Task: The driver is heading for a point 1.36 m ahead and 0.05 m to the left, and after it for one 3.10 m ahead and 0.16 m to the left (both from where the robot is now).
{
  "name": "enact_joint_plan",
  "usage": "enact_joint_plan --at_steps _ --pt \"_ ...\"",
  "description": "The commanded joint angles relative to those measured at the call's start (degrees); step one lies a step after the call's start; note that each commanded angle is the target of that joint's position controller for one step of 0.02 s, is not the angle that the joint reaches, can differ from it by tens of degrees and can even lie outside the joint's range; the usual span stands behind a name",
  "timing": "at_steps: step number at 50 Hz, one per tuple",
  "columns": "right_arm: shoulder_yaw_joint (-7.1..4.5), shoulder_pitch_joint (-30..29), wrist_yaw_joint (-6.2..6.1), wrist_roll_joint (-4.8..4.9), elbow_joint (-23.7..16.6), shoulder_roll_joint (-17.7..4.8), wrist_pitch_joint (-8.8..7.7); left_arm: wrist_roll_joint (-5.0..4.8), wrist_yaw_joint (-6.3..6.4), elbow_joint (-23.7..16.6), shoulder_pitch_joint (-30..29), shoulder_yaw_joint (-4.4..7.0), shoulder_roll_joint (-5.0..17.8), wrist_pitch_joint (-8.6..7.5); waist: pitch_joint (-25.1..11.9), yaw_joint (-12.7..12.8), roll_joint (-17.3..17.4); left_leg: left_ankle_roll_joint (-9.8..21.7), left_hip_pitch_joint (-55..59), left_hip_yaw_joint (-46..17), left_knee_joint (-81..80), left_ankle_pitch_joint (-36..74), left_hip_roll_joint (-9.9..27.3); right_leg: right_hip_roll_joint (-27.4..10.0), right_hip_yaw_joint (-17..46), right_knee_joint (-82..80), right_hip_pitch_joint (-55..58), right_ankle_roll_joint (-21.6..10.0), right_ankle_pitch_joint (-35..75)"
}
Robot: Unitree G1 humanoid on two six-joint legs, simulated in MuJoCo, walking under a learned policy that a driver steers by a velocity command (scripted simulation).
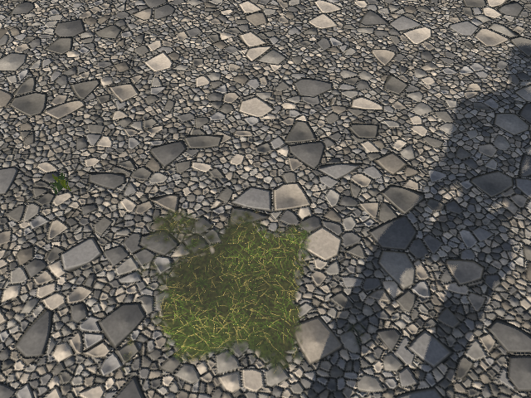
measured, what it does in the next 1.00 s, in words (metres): walks ahead: right foot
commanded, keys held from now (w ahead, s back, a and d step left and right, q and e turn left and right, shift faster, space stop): w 0.62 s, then no key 0.38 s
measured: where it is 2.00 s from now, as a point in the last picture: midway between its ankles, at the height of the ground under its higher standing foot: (295, 279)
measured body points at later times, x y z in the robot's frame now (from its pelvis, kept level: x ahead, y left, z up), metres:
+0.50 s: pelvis +0.27 -0.02 +0.02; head +0.30 -0.03 +0.47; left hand +0.48 +0.18 -0.09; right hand +0.16 -0.25 -0.12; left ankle +0.12 +0.05 -0.71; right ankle +0.42 -0.12 -0.70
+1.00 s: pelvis +0.48 -0.04 +0.02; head +0.51 -0.04 +0.47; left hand +0.43 +0.18 -0.13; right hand +0.59 -0.26 -0.12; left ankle +0.58 +0.05 -0.70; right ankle +0.43 -0.11 -0.71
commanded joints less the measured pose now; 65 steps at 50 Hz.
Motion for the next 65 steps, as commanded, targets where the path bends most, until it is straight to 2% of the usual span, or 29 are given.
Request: enact_joint_plan --at_steps 1,2,4,7,10,16,23,25,26,27,28,29,30,32,33,35,38,43,49,50,51,52,53,54,56,59,62,63,65 --pt "-4.46 24.26 -0.22 1.01 5.21 -12.95 0.41 0.00 -0.38 -4.02 3.02 1.64 6.98 -0.39 -17.86 -8.49 4.78 14.70 42.16 -49.15 -14.73 -15.57 25.65 -0.59 4.76 46.33 -38.91 -0.89 -0.37" --pt "-3.68 16.70 -0.10 1.80 3.90 -9.90 0.29 0.36 -0.56 -6.30 -3.27 2.10 8.77 -0.60 -7.13 -5.62 2.17 12.22 32.09 -40.19 -18.97 -21.49 23.90 -4.78 4.86 43.04 -41.97 -1.46 6.74" --pt "-2.41 13.35 0.24 1.24 4.41 -5.11 -0.84 0.81 -1.07 -6.79 -7.21 2.29 7.71 -0.40 -0.45 -2.54 -1.80 8.44 19.13 -29.73 -22.47 -9.46 19.35 -7.89 4.43 37.02 -37.07 -1.21 11.01" --pt "-1.74 17.01 -0.15 1.40 7.44 -4.10 -2.47 1.54 -2.00 -6.28 -5.60 1.64 3.84 1.46 -0.49 0.28 -0.21 5.97 12.87 -20.39 -24.44 1.55 15.50 -9.75 3.06 30.85 -31.65 0.78 12.07" --pt "-1.96 20.36 -0.07 1.58 9.15 -6.18 -2.95 1.56 -2.39 -8.65 -12.56 1.78 4.43 2.21 1.33 -0.35 1.12 5.00 13.38 -15.71 -26.57 4.60 13.86 -11.69 0.89 24.66 -37.38 2.24 17.82" --pt "-1.26 27.47 -0.29 1.69 11.16 -5.92 -2.62 0.62 -2.60 -12.73 -26.83 1.30 4.13 2.19 1.79 -4.66 2.51 1.16 20.91 -11.17 -25.36 15.69 11.80 -10.74 -2.62 7.77 -41.56 3.77 29.10" --pt "-1.19 31.22 -1.52 0.42 13.37 -7.02 -2.05 0.55 -2.42 -15.66 -34.66 1.33 4.98 1.34 2.38 -5.91 3.71 2.57 34.03 -11.21 -19.11 28.38 16.00 -7.56 -3.77 -2.82 -41.14 1.09 22.51" --pt "-1.40 28.81 -1.79 0.43 13.30 -7.91 -2.00 0.62 -1.89 -13.95 -28.54 1.98 5.97 0.76 -0.37 -2.42 4.41 1.27 33.49 -9.71 -12.04 42.37 15.97 -4.55 -4.87 -5.89 -31.15 -1.04 17.89" --pt "-1.49 27.86 -1.70 0.61 13.35 -8.36 -1.84 0.73 -1.42 -11.26 -20.58 2.67 6.94 0.30 -4.25 0.94 3.92 0.44 32.31 -8.60 -3.60 46.53 14.85 -2.67 -5.55 -8.95 -21.98 -2.42 18.51" --pt "-1.29 26.85 -1.57 1.04 12.81 -8.03 -1.89 1.58 -0.78 -7.92 -10.28 3.73 9.19 -0.30 -9.77 5.09 2.64 -0.65 24.61 -6.99 8.07 39.16 12.81 -5.19 -2.77 -10.36 -7.44 -4.44 20.25" --pt "-0.30 28.05 -1.20 2.42 10.35 -4.38 -2.10 3.18 -0.09 -6.56 -0.99 5.28 14.98 -0.63 -18.16 6.77 -5.24 -2.51 8.40 -3.89 27.53 15.49 8.05 -20.93 16.15 -11.02 9.71 -8.94 14.58" --pt "-0.79 32.78 -0.89 3.34 11.11 -3.79 -2.08 1.87 -0.81 -5.99 -0.83 5.89 15.97 0.28 -23.96 4.44 -13.55 -3.67 -5.61 -5.58 44.15 -21.88 -1.25 -30.53 39.93 -18.73 16.73 -15.77 14.47" --pt "-1.88 28.01 -1.10 1.79 10.50 -7.74 -1.81 0.25 -1.28 -6.57 -6.84 5.30 12.94 0.68 -15.08 2.38 -5.11 -2.90 -10.82 -10.31 46.17 -17.74 3.04 -27.38 33.76 -20.46 9.53 -13.81 11.84" --pt "-1.70 21.45 -0.70 1.43 8.74 -5.17 -1.99 0.16 -1.53 -7.22 -14.73 3.67 6.90 -0.10 -3.34 -1.09 -1.17 -3.39 -8.60 -9.62 40.14 -10.43 6.82 -22.81 19.88 -24.30 -6.40 -10.25 24.47" --pt "-1.78 21.36 -0.60 0.48 8.65 -4.41 -1.20 0.08 -1.27 -6.26 -14.56 3.01 5.09 -0.65 -1.81 -2.83 -1.59 -4.21 -5.40 -9.57 37.35 -10.07 7.72 -20.62 14.83 -24.35 -10.81 -8.72 35.42" --pt "-1.51 24.13 -0.31 -0.15 9.75 -2.00 0.28 0.20 -1.10 -4.19 -11.84 2.32 3.73 -1.64 -2.88 -4.64 -2.17 -5.65 -0.44 -8.39 34.79 -10.22 6.88 -18.71 8.23 -23.22 -13.87 -7.60 53.78" --pt "-1.66 22.17 -0.18 0.11 9.19 -1.89 1.23 0.17 -0.97 -2.49 -9.84 2.26 6.12 -2.13 -3.71 -5.86 -4.01 -6.75 -1.21 -6.57 29.20 -6.30 5.78 -16.45 2.53 -22.44 -13.99 -6.93 64.91" --pt "-0.55 12.16 -0.71 0.96 7.06 -1.36 1.56 0.21 -0.36 -0.76 -7.21 1.16 5.69 -0.95 -3.61 -3.23 -6.26 -6.91 2.12 -3.42 12.39 2.10 4.98 -13.95 -1.40 -21.31 -13.40 -4.58 64.36" --pt "-0.39 12.63 -2.23 0.92 8.94 -2.24 0.93 0.39 0.74 1.33 -5.86 0.65 5.04 0.48 -2.62 -3.00 -5.20 -4.61 8.80 -4.16 -0.98 -0.03 4.08 -16.65 2.37 -13.82 -9.42 -4.69 56.72" --pt "-0.38 15.04 -2.45 0.78 9.99 -2.27 0.30 0.16 0.90 1.64 -5.94 0.63 4.95 0.61 -2.83 -4.30 -3.11 -4.16 13.79 -5.36 -8.28 7.23 4.81 -15.38 2.31 -10.56 -10.44 -3.00 51.88" --pt "-1.07 18.55 -2.74 0.47 11.06 -5.53 -0.50 0.24 0.99 1.51 -3.77 0.52 4.56 0.42 -6.02 -3.98 0.77 -3.47 21.81 -10.56 -7.92 27.00 10.46 -12.90 1.60 -6.00 -13.43 -0.90 41.45" --pt "-1.23 20.03 -2.72 0.59 11.38 -7.43 -0.58 -0.48 1.10 2.77 4.01 -0.19 1.01 0.75 -10.67 -0.63 7.04 2.05 29.10 -17.79 -4.28 47.71 19.75 -8.86 -0.67 -1.53 -18.01 0.65 15.90" --pt "-0.68 19.98 -2.59 1.59 11.34 -4.91 0.13 -1.12 1.50 4.83 5.31 -0.06 0.60 2.21 -12.75 -2.54 9.15 8.29 26.75 -22.57 -5.98 45.59 23.93 -4.87 -2.21 2.43 -18.06 1.47 -1.26" --pt "-0.12 18.64 -2.48 1.41 11.08 -3.33 0.57 -0.60 1.73 4.10 1.28 0.64 2.82 3.11 -9.50 -2.95 8.07 9.12 22.51 -24.64 -9.70 35.39 23.49 -4.30 -1.08 4.18 -19.53 1.79 -6.13" --pt "0.26 14.72 -2.96 0.67 10.68 -3.21 1.30 0.17 1.34 3.18 -4.33 0.84 2.15 4.43 -5.49 -2.08 6.35 6.62 15.61 -22.90 -14.73 18.96 20.66 -4.69 0.23 4.28 -19.11 2.49 -4.99" --pt "0.27 10.12 -3.41 1.42 10.63 -3.32 2.18 0.40 1.16 5.14 -2.29 -0.06 -1.25 5.35 -4.43 1.18 4.66 0.44 8.92 -16.89 -17.19 2.20 14.84 -5.21 -0.34 -5.40 -11.64 3.54 6.64" --pt "-0.28 11.67 -2.94 2.35 11.53 -3.56 2.86 1.03 1.44 5.14 -4.05 -0.15 0.85 5.23 -1.40 -0.50 2.48 -4.58 5.84 -15.53 -18.64 -16.57 11.37 -8.16 2.99 -15.02 -10.67 3.37 12.65" --pt "-0.49 12.46 -2.73 2.53 11.89 -3.21 3.18 0.82 1.43 5.13 -5.22 -0.10 1.60 5.03 2.22 -1.58 0.20 -5.24 6.99 -14.12 -18.89 -15.70 9.85 -8.52 3.60 -15.39 -16.24 2.90 9.37" --pt "-0.43 14.82 -2.54 1.87 13.33 -2.16 3.12 0.49 1.40 5.63 -4.86 -0.38 0.51 4.27 1.23 -2.04 -1.60 -4.78 12.20 -13.05 -15.90 -12.68 8.97 -8.66 3.84 -17.20 -18.52 2.44 6.32"
Keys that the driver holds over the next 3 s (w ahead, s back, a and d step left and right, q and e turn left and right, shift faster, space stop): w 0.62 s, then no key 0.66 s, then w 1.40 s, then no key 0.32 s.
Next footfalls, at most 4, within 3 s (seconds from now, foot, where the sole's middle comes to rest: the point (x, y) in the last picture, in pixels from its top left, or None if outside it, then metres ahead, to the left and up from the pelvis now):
0.54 right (337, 390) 0.47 -0.11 -0.75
1.02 left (270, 329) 0.61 0.05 -0.75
1.64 left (257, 311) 0.66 0.09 -0.75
2.12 right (318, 211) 0.99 -0.08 -0.75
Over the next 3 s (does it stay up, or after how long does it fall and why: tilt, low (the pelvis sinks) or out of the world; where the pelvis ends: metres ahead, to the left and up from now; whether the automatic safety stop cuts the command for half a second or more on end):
stays up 1.24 0.04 0.03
